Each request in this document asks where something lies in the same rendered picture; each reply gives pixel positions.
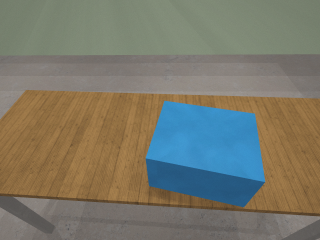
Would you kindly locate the carton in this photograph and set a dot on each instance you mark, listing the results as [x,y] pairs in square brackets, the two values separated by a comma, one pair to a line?
[206,152]

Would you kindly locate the table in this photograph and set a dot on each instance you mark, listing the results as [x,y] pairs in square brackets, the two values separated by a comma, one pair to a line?
[92,147]

